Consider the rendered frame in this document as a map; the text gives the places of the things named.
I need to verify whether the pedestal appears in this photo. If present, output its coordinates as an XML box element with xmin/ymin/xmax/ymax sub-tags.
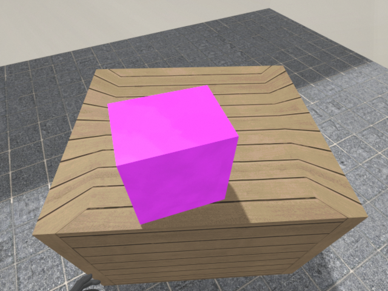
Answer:
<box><xmin>32</xmin><ymin>65</ymin><xmax>368</xmax><ymax>286</ymax></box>

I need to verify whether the carton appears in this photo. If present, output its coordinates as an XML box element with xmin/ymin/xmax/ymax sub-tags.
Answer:
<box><xmin>107</xmin><ymin>85</ymin><xmax>239</xmax><ymax>225</ymax></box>

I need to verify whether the robot left hand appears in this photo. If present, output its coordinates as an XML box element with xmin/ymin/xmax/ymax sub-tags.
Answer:
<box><xmin>70</xmin><ymin>274</ymin><xmax>101</xmax><ymax>291</ymax></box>

